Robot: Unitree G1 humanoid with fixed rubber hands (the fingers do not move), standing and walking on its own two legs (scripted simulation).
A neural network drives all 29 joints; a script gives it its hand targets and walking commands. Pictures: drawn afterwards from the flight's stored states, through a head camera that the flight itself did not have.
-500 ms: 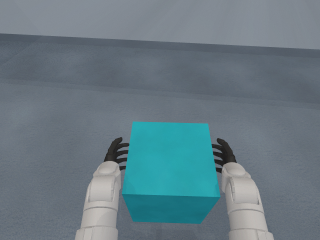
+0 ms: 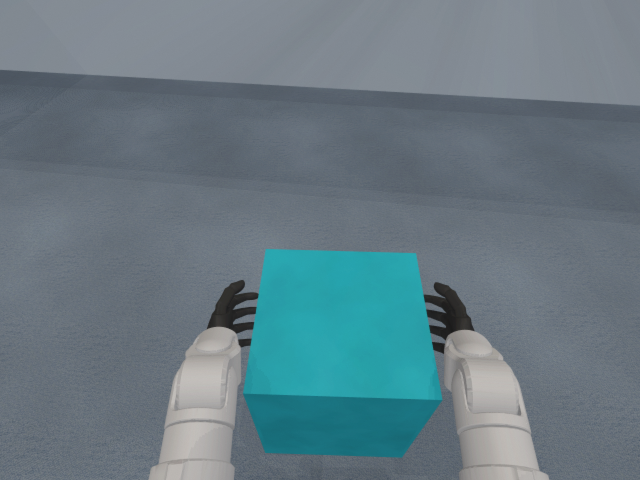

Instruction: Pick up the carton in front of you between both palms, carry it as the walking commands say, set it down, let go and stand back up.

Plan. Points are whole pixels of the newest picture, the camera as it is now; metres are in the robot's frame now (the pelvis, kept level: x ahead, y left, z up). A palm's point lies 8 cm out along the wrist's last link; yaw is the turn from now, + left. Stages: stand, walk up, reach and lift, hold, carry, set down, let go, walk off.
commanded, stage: carry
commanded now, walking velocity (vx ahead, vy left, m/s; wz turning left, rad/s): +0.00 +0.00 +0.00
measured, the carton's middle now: (336, 357) +0.30 +0.00 -0.05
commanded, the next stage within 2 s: hold in 0.06 s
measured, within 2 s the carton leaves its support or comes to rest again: neither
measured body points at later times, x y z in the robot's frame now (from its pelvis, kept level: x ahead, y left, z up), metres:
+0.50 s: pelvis -0.02 -0.04 +0.00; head +0.00 -0.05 +0.45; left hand +0.30 +0.18 +0.01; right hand +0.34 -0.12 +0.01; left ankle -0.04 +0.08 -0.73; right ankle +0.08 -0.16 -0.73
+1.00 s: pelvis -0.05 -0.06 -0.11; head +0.18 -0.02 +0.27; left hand +0.37 +0.17 -0.19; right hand +0.40 -0.13 -0.19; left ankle -0.04 +0.08 -0.73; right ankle +0.08 -0.16 -0.73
